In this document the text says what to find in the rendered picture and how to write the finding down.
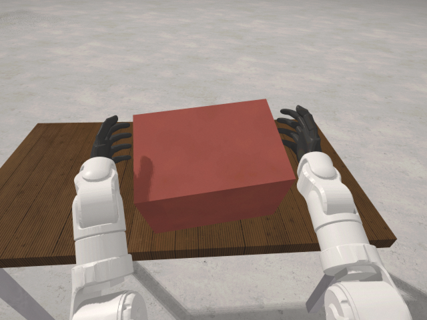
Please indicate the robot right forearm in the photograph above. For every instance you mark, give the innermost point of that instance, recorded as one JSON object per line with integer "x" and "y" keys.
{"x": 345, "y": 250}

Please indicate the robot right upper arm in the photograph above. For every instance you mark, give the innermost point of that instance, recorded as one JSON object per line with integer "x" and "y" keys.
{"x": 364, "y": 300}

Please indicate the robot left upper arm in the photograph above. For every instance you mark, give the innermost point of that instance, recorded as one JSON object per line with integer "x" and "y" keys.
{"x": 123, "y": 305}

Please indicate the carton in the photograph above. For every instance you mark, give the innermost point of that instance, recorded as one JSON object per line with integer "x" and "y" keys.
{"x": 207, "y": 165}

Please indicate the left robot hand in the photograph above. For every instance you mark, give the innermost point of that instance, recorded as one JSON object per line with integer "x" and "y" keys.
{"x": 102, "y": 146}

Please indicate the right robot hand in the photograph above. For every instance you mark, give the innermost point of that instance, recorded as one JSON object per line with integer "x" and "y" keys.
{"x": 306, "y": 135}

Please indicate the table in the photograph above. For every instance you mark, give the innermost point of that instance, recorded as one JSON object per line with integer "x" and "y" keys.
{"x": 37, "y": 190}

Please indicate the robot left forearm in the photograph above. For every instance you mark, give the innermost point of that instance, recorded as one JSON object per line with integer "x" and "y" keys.
{"x": 102, "y": 260}

